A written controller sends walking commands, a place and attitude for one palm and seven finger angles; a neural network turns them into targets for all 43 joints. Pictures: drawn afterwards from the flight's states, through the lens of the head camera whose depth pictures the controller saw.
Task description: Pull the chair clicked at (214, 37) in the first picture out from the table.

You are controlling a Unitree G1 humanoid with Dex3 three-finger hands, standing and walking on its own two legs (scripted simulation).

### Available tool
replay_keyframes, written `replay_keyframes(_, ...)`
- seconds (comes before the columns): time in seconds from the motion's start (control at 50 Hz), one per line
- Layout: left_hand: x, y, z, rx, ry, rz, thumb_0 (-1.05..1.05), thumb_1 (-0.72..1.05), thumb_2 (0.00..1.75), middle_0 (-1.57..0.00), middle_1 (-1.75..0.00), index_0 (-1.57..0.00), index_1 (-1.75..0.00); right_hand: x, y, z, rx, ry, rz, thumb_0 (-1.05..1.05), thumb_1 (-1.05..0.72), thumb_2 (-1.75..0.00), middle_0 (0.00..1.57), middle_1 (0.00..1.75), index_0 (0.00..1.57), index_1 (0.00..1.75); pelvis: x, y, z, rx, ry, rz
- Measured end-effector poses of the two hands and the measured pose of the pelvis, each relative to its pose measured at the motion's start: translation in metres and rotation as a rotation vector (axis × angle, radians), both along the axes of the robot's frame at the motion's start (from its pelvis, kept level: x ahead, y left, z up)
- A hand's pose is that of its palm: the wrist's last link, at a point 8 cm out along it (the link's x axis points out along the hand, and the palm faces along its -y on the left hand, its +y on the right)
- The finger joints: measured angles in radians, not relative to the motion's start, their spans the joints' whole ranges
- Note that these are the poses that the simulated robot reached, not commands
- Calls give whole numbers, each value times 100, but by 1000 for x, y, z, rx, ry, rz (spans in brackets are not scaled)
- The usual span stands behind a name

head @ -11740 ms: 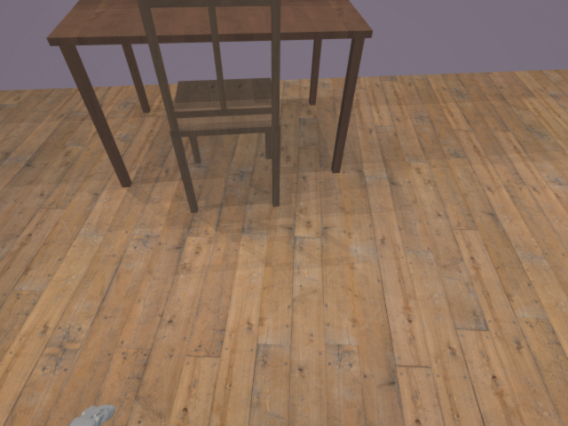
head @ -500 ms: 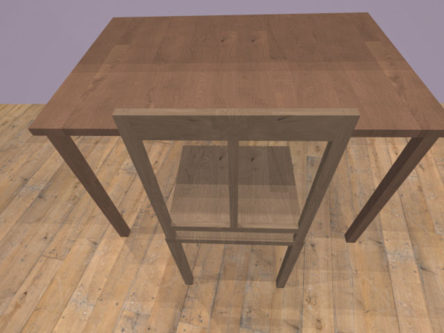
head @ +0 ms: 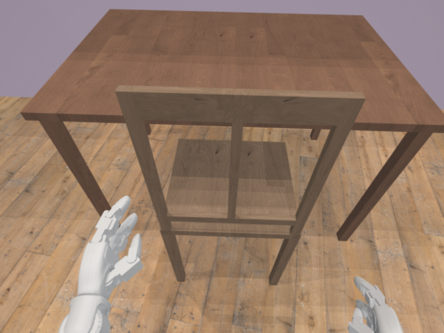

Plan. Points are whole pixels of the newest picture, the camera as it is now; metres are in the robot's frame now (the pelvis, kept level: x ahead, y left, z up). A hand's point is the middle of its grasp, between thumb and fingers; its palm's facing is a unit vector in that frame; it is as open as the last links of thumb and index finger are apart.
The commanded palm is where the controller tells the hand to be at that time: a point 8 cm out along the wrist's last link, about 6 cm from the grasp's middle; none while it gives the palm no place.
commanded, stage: raise the hand toward the chair's back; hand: left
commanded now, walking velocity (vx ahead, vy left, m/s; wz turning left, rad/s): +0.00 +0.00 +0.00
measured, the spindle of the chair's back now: (233, 177) +0.46 -0.02 -0.02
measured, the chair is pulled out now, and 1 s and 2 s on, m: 0.00 0.00 0.00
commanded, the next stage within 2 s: aim the fingers beside a spindle in 1.82 s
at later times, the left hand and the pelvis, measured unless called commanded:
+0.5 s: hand (134, 299) +0.20 +0.16 -0.04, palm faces -0.16 -0.99 +0.02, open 12.3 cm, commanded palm +0.16 +0.24 -0.02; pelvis -0.03 +0.02 -0.07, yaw +1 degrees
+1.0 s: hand (92, 281) +0.21 +0.22 +0.01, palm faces +0.08 -0.99 -0.08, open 16.3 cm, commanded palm +0.19 +0.27 -0.01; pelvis -0.01 +0.02 -0.05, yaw +2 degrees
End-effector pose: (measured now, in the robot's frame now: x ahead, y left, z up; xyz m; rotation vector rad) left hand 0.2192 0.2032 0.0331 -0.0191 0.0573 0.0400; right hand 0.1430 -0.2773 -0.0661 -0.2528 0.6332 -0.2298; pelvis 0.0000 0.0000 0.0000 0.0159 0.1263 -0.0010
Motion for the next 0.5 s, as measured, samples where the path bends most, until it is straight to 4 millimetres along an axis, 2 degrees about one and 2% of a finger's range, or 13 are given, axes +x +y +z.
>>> replay_keyframes(0.06, -16, -9, -23, -35, -71, -103, 1, 72, 81, -17, -27, -18, -26, 31, 0, 16, -35, -109, 57, 2, -92, -90, 19, 30, 20, 30, -5, -2, -17, 3, 42, -6)
replay_keyframes(0.1, -37, -6, -52, -42, -4, -112, 1, 67, 79, -17, -26, -18, -26, 49, 5, 19, -53, -150, 97, 2, -92, -90, 19, 30, 19, 30, -8, -2, -29, -1, 63, -1)
replay_keyframes(0.16, -74, 9, -90, -44, 133, -48, 1, 60, 76, -17, -25, -17, -25, 71, 19, 14, -67, -179, 162, 2, -91, -90, 19, 30, 19, 30, -13, -1, -45, -14, 92, 14)
replay_keyframes(0.2, -92, 24, -96, -13, 151, 18, 1, 55, 74, -17, -24, -17, -24, 81, 33, 3, -66, -181, 207, 1, -91, -90, 19, 30, 19, 30, -16, 0, -56, -28, 110, 26)
replay_keyframes(0.24, -99, 37, -85, 29, 82, 69, 1, 50, 72, -16, -24, -16, -23, 86, 49, -12, -49, -169, 247, 1, -91, -90, 19, 30, 19, 30, -18, 2, -64, -45, 123, 38)
replay_keyframes(0.3, -89, 44, -54, 76, -105, 66, 2, 43, 69, -15, -23, -15, -22, 82, 76, -41, 5, -131, 293, 1, -91, -90, 19, 30, 20, 30, -24, 6, -74, -70, 135, 54)
replay_keyframes(0.36, -64, 33, -34, 84, -218, -44, 1, 36, 66, -14, -21, -14, -21, 65, 99, -67, 79, -79, 296, 1, -91, -90, 20, 30, 20, 30, -30, 12, -79, -84, 144, 58)
replay_keyframes(0.4, -45, 23, -40, 77, -169, -142, 1, 31, 64, -13, -21, -13, -20, 49, 108, -81, 131, -32, 262, 2, -91, -90, 20, 30, 20, 30, -32, 15, -80, -83, 151, 51)
replay_keyframes(0.44, -33, 15, -55, 55, -40, -215, 1, 26, 62, -13, -20, -13, -20, 30, 112, -88, 169, 22, 211, 2, -91, -90, 20, 30, 20, 30, -33, 18, -77, -73, 157, 42)
replay_keyframes(0.5, -31, 17, -73, 9, 145, -200, 1, 19, 59, -13, -19, -13, -19, 5, 107, -89, 185, 91, 125, 2, -91, -90, 20, 30, 20, 30, -30, 21, -69, -59, 158, 25)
